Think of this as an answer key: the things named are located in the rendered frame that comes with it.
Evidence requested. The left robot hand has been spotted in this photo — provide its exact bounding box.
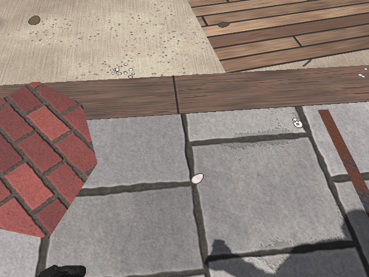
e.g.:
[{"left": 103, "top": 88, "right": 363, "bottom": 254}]
[{"left": 37, "top": 265, "right": 86, "bottom": 277}]

